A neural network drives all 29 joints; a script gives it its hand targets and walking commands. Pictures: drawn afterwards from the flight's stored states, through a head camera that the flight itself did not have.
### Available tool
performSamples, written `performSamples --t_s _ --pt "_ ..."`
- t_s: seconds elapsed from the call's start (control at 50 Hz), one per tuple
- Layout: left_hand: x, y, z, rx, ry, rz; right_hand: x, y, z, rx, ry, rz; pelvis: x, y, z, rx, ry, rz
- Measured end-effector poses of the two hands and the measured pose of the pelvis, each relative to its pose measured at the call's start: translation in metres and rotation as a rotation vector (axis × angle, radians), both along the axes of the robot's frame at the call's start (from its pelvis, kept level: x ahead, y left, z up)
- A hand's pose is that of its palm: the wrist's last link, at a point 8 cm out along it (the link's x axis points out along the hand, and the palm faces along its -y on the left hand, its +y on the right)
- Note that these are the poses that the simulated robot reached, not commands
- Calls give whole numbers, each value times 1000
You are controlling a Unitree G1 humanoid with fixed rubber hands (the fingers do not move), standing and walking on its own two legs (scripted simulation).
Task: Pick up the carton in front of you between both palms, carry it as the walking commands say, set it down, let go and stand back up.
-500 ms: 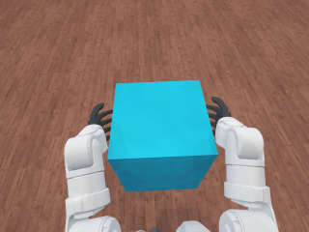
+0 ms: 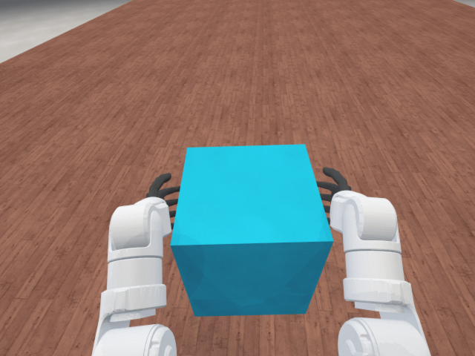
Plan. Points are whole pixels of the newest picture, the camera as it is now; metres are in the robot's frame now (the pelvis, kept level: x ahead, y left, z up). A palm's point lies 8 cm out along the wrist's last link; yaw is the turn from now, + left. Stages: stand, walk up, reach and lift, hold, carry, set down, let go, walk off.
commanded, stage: carry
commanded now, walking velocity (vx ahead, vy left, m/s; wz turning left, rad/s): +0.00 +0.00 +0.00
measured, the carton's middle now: (248, 233) +0.34 +0.00 +0.06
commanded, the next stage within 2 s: none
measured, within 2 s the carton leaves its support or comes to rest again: neither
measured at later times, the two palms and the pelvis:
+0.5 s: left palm (163, 211) +0.33 +0.14 +0.13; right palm (342, 205) +0.34 -0.16 +0.13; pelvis +0.00 -0.01 +0.00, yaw +0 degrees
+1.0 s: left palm (164, 216) +0.32 +0.14 +0.13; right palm (348, 209) +0.32 -0.16 +0.13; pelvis -0.01 -0.01 +0.00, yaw +0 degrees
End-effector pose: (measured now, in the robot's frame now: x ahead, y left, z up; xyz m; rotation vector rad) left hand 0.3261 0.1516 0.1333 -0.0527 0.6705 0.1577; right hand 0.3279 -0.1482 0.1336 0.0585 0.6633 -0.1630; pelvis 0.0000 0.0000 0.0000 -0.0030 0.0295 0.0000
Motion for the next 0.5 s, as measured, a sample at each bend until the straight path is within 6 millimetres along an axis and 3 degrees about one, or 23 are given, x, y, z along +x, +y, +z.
performSamples --t_s 0.2,0.5 --pt "10 -8 -6 -6 0 -6 6 -8 -6 1 0 -12 2 -2 0 2 5 -2" --pt "7 -7 -5 -11 -9 7 7 -8 -4 3 -9 -3 3 -6 0 2 2 2"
